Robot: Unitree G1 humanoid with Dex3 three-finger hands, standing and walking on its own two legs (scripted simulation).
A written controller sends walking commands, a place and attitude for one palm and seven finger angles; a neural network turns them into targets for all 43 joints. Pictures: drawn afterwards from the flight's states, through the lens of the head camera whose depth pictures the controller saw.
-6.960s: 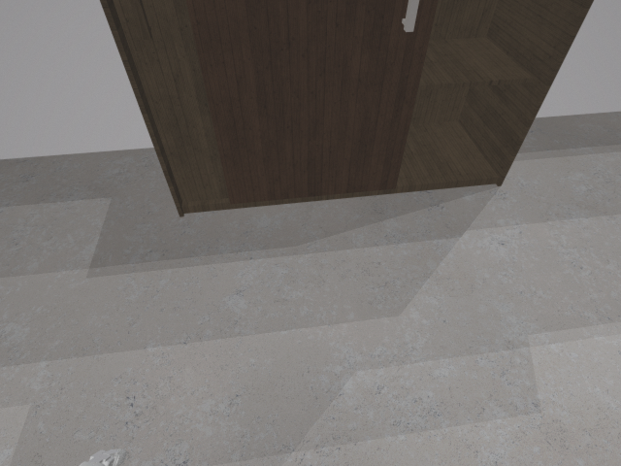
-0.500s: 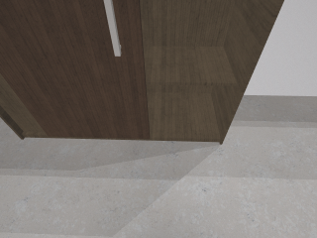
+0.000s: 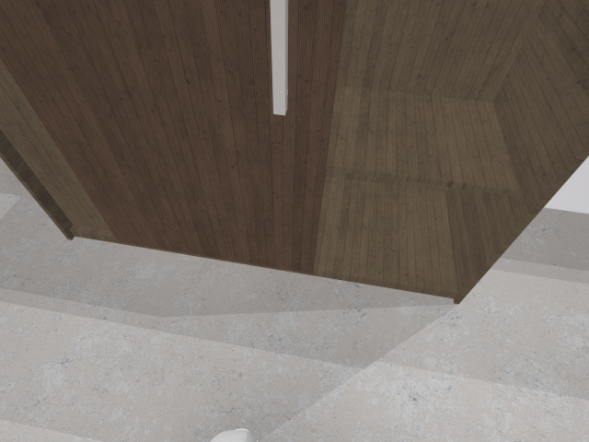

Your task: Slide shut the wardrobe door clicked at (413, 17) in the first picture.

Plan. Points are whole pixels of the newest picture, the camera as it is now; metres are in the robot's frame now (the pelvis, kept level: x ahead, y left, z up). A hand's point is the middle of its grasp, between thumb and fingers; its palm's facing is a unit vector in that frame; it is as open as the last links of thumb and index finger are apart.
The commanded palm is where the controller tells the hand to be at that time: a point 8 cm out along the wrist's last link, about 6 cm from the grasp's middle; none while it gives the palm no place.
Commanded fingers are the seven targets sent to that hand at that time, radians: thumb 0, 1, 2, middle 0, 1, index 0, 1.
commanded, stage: take the last steps up to it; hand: left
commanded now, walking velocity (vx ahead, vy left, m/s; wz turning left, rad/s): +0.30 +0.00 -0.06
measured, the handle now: (282, 44) +0.74 +0.12 +0.16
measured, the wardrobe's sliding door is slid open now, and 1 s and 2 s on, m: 0.54 0.54 0.54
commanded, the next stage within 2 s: come to a stop and stand still in 0.48 s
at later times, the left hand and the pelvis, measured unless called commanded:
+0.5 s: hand (220, 323) +0.31 +0.17 -0.14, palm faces -0.07 -0.97 -0.22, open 7.4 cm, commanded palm none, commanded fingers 0.00 0.90 0.90 -0.20 -0.30 -0.20 -0.30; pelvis +0.17 +0.00 +0.00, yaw -3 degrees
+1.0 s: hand (196, 339) +0.29 +0.21 -0.17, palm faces +0.00 -0.98 -0.22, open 7.3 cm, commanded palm none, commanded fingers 0.00 0.90 0.90 -0.20 -0.30 -0.20 -0.30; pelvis +0.25 +0.02 +0.02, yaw -5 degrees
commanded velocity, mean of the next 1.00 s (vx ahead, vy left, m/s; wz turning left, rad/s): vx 0.03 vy -0.03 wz -0.01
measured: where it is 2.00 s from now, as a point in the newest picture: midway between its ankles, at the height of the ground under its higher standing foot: outside the picture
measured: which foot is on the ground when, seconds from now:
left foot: down 0.00-0.48, up 0.50-0.78, down 0.80-1.00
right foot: down 0.00-0.00, up 0.02-0.44, down 0.46-0.82, up 0.84-1.00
